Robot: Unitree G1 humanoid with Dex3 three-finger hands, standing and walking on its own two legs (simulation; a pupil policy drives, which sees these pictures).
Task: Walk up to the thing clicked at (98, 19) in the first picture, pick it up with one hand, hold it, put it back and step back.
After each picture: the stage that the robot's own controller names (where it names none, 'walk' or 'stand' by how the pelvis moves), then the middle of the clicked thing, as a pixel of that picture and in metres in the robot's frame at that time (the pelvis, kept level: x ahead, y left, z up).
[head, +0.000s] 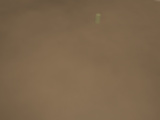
stand; (97, 18) +1.81 -0.26 -0.72
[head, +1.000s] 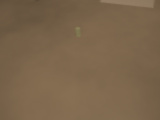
walk; (78, 32) +1.69 +0.11 -0.69
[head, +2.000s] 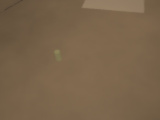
walk; (58, 55) +1.14 +0.30 -0.72
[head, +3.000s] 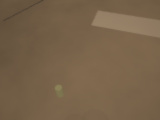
walk; (59, 91) +0.70 +0.24 -0.72
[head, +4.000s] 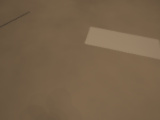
walk; out of the picture +0.40 +0.15 -0.70
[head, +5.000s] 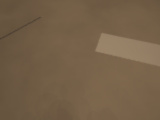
stand; out of the picture +0.30 +0.14 -0.72
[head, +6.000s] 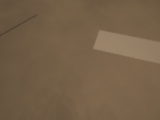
stand; out of the picture +0.29 +0.14 -0.73
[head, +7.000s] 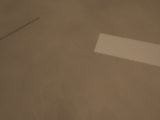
stand; out of the picture +0.29 +0.14 -0.73
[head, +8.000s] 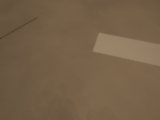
stand; out of the picture +0.28 +0.15 -0.73
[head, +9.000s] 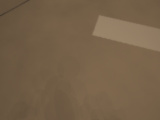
go down; out of the picture +0.30 +0.14 -0.71
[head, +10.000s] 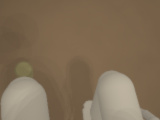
go down; (24, 72) +0.38 +0.18 -0.29
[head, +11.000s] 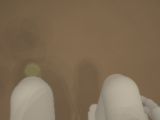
close in; (33, 73) +0.38 +0.17 -0.30
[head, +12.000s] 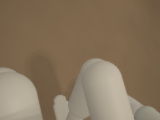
close in; out of the picture +0.37 +0.21 -0.22
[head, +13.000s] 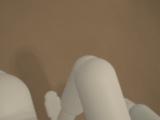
close; out of the picture +0.37 +0.22 -0.22
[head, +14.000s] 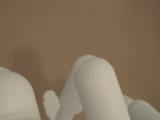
lift; out of the picture +0.35 +0.21 -0.22
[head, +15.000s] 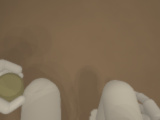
lift; (11, 89) +0.28 +0.23 -0.07
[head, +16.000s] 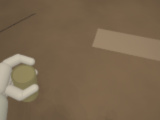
hold; (26, 84) +0.32 +0.17 +0.07
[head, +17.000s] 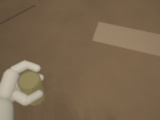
hold; (32, 89) +0.32 +0.17 +0.02
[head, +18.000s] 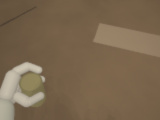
hold; (33, 90) +0.31 +0.16 +0.02
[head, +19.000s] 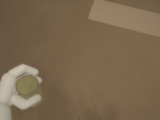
crouch; (30, 91) +0.32 +0.17 -0.04
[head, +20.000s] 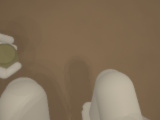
lower; (7, 60) +0.40 +0.20 -0.12
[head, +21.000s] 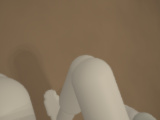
lower; out of the picture +0.38 +0.23 -0.22
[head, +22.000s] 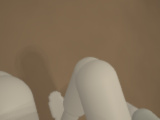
lower; out of the picture +0.37 +0.24 -0.21
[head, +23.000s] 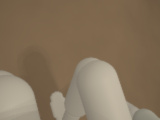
lower; out of the picture +0.37 +0.24 -0.21
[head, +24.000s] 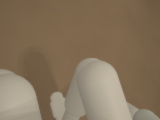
lower; out of the picture +0.36 +0.23 -0.21
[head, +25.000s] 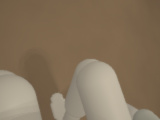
open; out of the picture +0.34 +0.20 -0.23
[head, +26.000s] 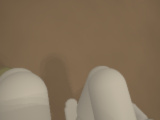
stand; (4, 79) +0.33 +0.18 -0.24
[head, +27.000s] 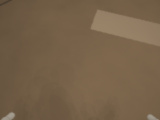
stand; out of the picture +0.28 +0.13 -0.62
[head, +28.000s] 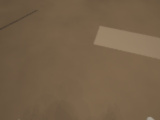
stand; out of the picture +0.29 +0.13 -0.66
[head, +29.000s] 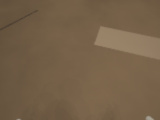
stand; out of the picture +0.27 +0.13 -0.66
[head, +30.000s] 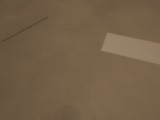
stand; out of the picture +0.30 +0.12 -0.72
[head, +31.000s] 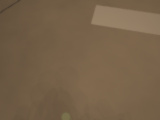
walk; (66, 118) +0.37 +0.12 -0.70
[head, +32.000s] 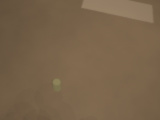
walk; (56, 85) +0.61 +0.12 -0.70
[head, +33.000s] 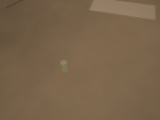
stand; (64, 66) +0.94 +0.21 -0.70
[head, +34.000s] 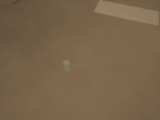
stand; (66, 66) +0.96 +0.14 -0.72
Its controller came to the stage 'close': yes
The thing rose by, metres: 0.73
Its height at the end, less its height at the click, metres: +0.00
